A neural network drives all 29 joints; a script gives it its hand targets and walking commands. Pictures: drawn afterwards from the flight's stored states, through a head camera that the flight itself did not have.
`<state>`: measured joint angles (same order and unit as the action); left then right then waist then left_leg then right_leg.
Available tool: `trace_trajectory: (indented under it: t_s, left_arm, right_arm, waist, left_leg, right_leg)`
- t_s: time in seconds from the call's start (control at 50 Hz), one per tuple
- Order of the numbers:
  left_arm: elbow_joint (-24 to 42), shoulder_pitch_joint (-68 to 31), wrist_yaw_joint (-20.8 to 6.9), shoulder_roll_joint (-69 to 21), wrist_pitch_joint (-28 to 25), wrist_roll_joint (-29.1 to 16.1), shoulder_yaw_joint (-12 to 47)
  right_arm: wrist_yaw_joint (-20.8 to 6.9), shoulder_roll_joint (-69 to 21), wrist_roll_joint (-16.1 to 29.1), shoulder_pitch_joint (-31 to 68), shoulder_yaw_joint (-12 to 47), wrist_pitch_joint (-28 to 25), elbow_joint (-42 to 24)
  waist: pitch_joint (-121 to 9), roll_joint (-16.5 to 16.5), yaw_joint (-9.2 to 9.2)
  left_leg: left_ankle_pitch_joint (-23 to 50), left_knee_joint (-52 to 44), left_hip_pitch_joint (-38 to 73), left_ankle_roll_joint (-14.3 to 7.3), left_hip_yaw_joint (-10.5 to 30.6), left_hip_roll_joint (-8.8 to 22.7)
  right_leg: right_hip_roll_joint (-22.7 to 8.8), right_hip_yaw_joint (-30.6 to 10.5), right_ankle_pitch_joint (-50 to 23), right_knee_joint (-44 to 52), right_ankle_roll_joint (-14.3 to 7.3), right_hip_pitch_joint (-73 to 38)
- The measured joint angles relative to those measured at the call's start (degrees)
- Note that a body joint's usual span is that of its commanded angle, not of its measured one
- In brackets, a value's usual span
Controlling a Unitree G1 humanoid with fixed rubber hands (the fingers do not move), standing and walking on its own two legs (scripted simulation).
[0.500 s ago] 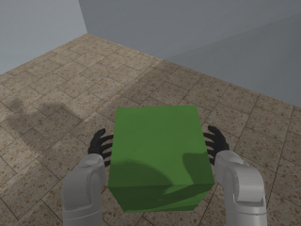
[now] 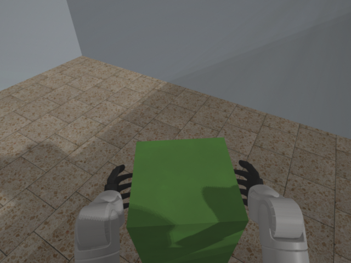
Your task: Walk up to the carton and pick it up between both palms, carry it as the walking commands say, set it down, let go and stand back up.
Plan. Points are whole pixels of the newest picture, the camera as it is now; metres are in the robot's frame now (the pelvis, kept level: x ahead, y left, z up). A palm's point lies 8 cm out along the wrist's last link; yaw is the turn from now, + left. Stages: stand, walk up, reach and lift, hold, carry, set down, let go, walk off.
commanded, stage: carry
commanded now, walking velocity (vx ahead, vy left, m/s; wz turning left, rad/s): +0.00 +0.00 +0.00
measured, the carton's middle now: (183, 205) +0.28 +0.02 +0.01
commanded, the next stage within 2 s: none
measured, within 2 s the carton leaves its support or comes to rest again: neither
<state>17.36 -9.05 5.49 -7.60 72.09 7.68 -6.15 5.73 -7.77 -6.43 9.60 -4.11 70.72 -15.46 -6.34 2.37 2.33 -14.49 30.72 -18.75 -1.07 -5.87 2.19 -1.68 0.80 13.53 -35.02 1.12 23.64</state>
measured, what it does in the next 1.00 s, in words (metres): steps on the spot: right foot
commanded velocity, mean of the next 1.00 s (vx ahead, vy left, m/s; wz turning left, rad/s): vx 0.00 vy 0.00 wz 0.00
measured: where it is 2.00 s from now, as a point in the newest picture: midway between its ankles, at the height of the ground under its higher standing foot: outside the picture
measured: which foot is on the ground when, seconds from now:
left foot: down 0.00-1.00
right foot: up 0.00-0.02, down 0.04-1.00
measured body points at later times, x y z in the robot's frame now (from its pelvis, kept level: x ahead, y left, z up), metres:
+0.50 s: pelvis -0.08 -0.02 -0.01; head -0.08 -0.02 +0.44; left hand +0.22 +0.11 +0.05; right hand +0.20 -0.18 +0.06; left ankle +0.01 +0.11 -0.73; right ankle +0.02 -0.14 -0.73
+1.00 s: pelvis -0.07 -0.02 -0.01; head -0.08 -0.02 +0.44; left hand +0.22 +0.12 +0.05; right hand +0.22 -0.17 +0.05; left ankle +0.02 +0.11 -0.73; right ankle +0.02 -0.14 -0.73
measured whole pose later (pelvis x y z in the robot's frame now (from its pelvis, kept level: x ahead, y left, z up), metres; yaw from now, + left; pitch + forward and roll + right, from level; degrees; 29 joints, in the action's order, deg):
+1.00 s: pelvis -0.07 -0.02 -0.01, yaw -1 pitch +3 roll +0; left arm 7.6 -11.4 4.6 -8.0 62.1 8.7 -6.5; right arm 4.5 -7.8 -8.3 10.5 -6.4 62.0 -8.5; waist -5.4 0.8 -0.7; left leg -9.0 32.3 -25.9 0.3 -5.9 3.5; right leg -1.4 0.9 8.3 -32.6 0.0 27.1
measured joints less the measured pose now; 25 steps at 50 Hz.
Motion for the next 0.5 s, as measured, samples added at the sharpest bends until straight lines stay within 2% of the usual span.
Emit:
trace_trajectory:
  t_s: [0.06,0.16,0.32,0.5]
  left_arm:
    - [-0.3,-1.0,0.2,-0.2,-0.6,-0.2,-0.5]
    - [-2.7,-1.8,0.0,-0.3,-2.1,-0.2,-0.1]
    - [-5.5,-2.3,-0.2,-0.4,-3.6,0.3,0.4]
    - [-7.1,-2.8,-0.6,-0.5,-6.1,0.9,-0.2]
  right_arm:
    - [-0.3,-0.1,-0.5,1.1,-0.5,-0.6,0.2]
    - [-0.5,-0.1,-1.1,0.9,-1.3,-1.1,0.6]
    - [-0.5,0.1,-0.8,-0.1,-1.9,-2.6,1.8]
    - [-0.5,-0.1,-0.8,1.2,-2.5,-5.0,4.3]
  waist:
    - [-0.2,-0.3,0.85]
    - [1.0,-1.7,-1.23]
    - [1.2,-1.3,-3.85]
    - [2.1,-0.7,-3.89]
  left_leg:
    - [0.5,1.2,-1.9,0.5,-0.4,0.6]
    - [2.8,0.6,-2.8,1.1,0.3,1.0]
    - [3.3,0.4,-4.9,2.0,-0.1,1.1]
    - [3.3,1.4,-6.7,1.7,-0.4,1.2]
  right_leg:
    - [-0.3,-0.3,-1.1,5.8,0.4,-3.2]
    - [0.2,0.3,-3.2,4.7,-0.2,-1.8]
    - [0.2,0.0,-4.9,3.9,-1.1,1.1]
    - [0.3,-0.3,-5.3,2.8,-1.4,3.3]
